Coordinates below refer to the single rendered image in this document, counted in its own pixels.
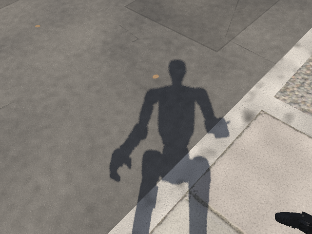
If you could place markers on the right robot hand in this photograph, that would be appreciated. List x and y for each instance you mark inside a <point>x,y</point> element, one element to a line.
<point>301,221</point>

